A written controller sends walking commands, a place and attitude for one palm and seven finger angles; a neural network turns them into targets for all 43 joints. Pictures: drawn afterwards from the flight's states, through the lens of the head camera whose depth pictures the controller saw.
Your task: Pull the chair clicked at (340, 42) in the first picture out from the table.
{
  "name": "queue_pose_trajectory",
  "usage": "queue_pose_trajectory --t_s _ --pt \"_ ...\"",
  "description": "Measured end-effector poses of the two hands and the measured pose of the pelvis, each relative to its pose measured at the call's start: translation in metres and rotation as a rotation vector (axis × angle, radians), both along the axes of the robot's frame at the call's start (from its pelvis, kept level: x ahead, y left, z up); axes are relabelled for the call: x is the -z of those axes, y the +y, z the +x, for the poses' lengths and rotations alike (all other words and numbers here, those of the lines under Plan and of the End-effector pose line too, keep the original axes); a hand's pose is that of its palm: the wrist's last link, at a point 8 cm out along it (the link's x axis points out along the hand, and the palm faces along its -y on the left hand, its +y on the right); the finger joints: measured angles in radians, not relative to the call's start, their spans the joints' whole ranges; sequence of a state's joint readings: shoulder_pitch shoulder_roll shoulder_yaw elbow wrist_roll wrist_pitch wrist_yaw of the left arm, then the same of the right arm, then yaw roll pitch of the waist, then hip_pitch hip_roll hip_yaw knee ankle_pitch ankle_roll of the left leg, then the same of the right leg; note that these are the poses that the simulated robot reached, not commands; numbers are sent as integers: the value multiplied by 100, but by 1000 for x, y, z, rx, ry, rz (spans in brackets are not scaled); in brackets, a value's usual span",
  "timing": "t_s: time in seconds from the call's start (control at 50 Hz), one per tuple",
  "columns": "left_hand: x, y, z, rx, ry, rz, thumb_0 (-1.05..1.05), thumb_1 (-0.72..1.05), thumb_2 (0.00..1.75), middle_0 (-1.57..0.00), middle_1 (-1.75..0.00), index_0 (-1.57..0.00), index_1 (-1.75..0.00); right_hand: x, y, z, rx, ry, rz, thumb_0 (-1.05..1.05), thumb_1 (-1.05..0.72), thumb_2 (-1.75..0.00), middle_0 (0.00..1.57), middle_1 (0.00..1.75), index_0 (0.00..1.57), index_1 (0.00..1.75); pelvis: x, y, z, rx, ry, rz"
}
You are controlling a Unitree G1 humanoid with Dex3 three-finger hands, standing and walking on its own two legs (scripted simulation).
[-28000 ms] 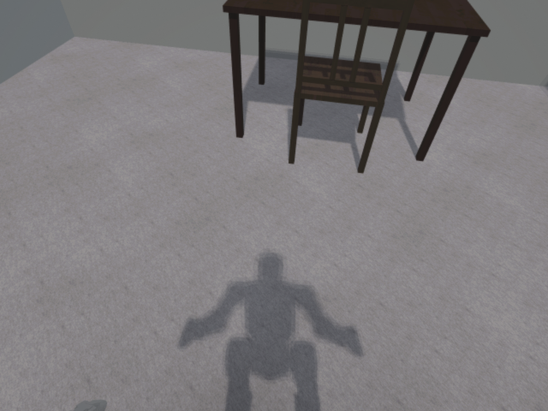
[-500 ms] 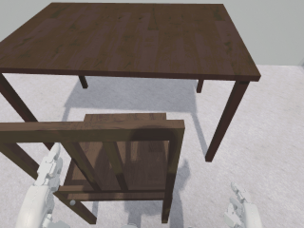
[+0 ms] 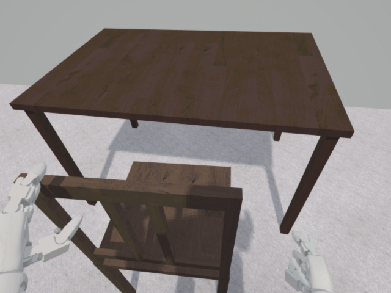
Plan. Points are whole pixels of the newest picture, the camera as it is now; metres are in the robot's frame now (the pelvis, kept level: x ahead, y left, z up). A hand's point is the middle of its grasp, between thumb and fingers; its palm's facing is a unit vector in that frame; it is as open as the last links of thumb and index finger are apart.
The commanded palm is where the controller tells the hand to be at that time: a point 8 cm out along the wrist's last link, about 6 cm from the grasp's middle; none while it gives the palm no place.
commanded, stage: draw the hand back to the body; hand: left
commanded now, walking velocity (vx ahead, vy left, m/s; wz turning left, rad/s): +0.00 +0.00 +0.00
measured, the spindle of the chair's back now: (126, 231) +0.26 +0.22 -0.07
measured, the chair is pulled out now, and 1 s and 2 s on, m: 0.22 0.22 0.22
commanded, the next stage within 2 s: step back with the hand held close in 0.50 s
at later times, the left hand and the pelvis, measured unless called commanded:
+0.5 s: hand (56, 196) +0.20 +0.25 +0.17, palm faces +0.44 -0.79 -0.44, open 7.5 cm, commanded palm +0.15 +0.29 +0.19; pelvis +0.01 +0.00 +0.01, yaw -2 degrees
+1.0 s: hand (37, 210) +0.18 +0.28 +0.16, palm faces +0.37 -0.78 -0.51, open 7.4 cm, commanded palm +0.13 +0.31 +0.19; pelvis -0.03 +0.02 +0.01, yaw -2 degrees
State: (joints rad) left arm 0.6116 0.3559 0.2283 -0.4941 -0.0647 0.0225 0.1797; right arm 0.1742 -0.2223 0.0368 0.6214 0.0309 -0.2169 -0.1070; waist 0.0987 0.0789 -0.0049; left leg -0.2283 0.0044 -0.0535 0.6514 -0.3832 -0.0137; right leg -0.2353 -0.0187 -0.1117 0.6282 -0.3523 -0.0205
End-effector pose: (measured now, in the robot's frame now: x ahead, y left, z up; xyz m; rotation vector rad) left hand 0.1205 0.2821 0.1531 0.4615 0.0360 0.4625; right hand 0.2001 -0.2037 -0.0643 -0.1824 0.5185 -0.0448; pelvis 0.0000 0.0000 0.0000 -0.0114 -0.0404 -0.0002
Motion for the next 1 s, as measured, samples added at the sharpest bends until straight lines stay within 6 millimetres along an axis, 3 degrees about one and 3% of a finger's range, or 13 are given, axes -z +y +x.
queue_pose_trajectory --t_s 0.08,0.16,0.32,0.42,0.74,0.86,1.0 --pt "-34 5 14 -7 -145 60 0 51 71 -16 -22 -21 -25 -1 -1 5 -6 10 12 2 -90 -90 20 30 20 30 -3 -3 4 3 -4 4" --pt "-49 8 28 1 -199 91 1 66 78 -18 -25 -20 -27 0 -9 4 16 32 21 2 -90 -90 20 30 20 30 -6 -5 6 12 -5 5" --pt "-32 3 39 46 -116 45 1 83 87 -20 -29 -21 -29 4 -33 -13 88 100 -6 2 -90 -90 20 30 20 30 -10 -5 9 29 -4 4" --pt "-32 1 37 61 -109 53 1 87 88 -21 -30 -21 -30 6 -40 -22 114 126 -27 2 -90 -90 20 30 20 30 -11 -4 9 31 -9 2" --pt "-47 20 37 54 -191 85 1 89 89 -21 -30 -21 -30 2 -16 -23 82 122 -2 2 -90 -90 20 30 20 30 -12 5 -3 30 2 -9" --pt "-37 22 35 93 -102 93 1 89 90 -21 -30 -21 -30 2 -14 -37 133 152 1 2 -90 -90 20 30 20 30 -13 16 -11 42 31 -3" --pt "-35 28 16 108 -63 120 1 89 89 -22 -30 -21 -30 8 -12 -62 159 196 -14 2 -90 -90 20 30 20 30 -11 21 -27 42 44 -1"
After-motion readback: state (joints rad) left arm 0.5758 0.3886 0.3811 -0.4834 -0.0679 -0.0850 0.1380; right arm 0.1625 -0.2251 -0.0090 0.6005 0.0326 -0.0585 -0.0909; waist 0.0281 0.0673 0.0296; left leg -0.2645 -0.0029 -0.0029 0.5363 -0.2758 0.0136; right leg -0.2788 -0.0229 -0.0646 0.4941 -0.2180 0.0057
